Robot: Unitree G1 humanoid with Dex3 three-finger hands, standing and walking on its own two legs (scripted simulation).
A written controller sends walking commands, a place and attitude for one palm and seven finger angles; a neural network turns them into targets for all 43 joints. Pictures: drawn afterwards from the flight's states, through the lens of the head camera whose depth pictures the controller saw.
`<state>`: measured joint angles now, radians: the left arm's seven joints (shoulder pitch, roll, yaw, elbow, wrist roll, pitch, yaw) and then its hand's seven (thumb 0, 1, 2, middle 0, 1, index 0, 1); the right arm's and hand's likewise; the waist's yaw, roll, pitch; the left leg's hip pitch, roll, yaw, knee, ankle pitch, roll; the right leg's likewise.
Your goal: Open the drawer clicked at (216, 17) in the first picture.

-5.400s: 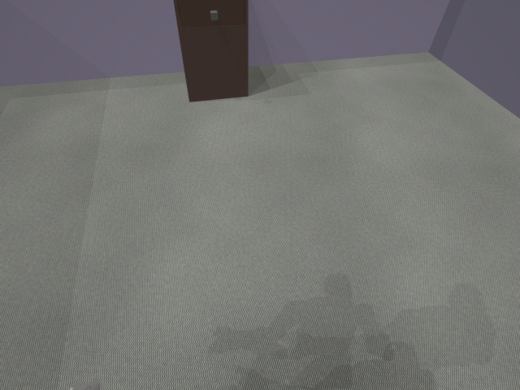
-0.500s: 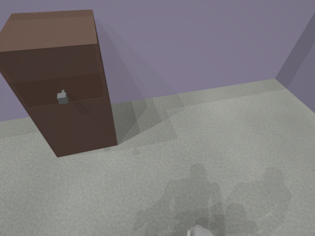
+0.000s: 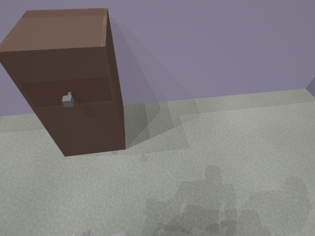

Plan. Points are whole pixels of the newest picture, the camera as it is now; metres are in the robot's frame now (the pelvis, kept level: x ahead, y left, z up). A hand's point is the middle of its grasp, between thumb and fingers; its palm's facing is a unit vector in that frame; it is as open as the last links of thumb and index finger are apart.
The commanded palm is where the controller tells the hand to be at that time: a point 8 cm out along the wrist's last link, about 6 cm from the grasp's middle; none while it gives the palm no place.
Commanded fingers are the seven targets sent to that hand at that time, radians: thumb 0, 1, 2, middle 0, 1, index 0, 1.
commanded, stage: turn to face it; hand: left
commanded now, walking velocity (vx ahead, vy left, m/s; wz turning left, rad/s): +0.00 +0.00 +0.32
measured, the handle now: (68, 98) +0.74 +0.47 -0.18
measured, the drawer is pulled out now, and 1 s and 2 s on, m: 0.00 0.00 0.00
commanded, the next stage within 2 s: take the last steps up to it in 0.32 s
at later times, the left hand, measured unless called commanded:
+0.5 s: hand out of the picture +0.02 +0.22 -0.16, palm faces +0.18 -0.95 -0.27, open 7.4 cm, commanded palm none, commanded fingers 0.00 0.90 0.90 -0.20 -0.30 -0.20 -0.30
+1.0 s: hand out of the picture -0.06 +0.15 -0.16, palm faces +0.37 -0.92 -0.15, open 7.4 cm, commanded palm none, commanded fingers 0.00 0.90 0.90 -0.20 -0.30 -0.20 -0.30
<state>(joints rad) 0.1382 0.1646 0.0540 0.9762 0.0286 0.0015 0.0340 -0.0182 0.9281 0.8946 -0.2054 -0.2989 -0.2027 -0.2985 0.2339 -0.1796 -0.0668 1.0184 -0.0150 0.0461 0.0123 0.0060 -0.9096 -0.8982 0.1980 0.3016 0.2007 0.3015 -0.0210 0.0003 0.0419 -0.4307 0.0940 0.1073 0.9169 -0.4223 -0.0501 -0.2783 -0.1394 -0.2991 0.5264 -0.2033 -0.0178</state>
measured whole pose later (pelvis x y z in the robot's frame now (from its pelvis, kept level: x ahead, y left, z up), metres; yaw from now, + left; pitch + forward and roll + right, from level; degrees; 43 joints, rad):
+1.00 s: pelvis +0.09 +0.05 +0.00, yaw +14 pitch +0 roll +0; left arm 0.49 0.10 0.03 1.17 0.03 -0.04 0.01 0.00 0.91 0.89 -0.20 -0.30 -0.20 -0.30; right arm 0.18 -0.18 -0.05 1.05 -0.02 -0.01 0.03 0.01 -0.91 -0.90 0.20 0.30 0.20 0.30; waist 0.06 -0.01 0.05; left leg -0.33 0.07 0.13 0.56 -0.25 0.01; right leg -0.03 -0.10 -0.16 0.44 -0.41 0.05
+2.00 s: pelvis +0.31 +0.09 +0.00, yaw +11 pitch +0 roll +0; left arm 0.19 0.21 0.06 1.02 0.01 0.05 0.04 0.00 0.91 0.89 -0.20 -0.30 -0.20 -0.30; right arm 0.11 -0.14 -0.02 1.00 -0.02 0.03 -0.03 0.00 -0.91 -0.90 0.20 0.30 0.20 0.30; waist 0.03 -0.04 0.11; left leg -0.31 0.03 0.10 0.51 -0.21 0.03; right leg -0.40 0.01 0.01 1.09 -0.50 0.02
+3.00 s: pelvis +0.28 +0.07 +0.00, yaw +12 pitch -2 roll -1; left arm 0.37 0.18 0.01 1.06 0.02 0.01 0.03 0.00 0.91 0.90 -0.20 -0.30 -0.20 -0.30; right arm 0.25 -0.17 -0.02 1.06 -0.01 0.02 0.00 0.01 -0.92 -0.90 0.20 0.30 0.21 0.30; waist 0.01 0.00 0.02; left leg -0.33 0.02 0.01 0.51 -0.14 0.01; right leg -0.14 -0.04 -0.03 0.48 -0.31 0.04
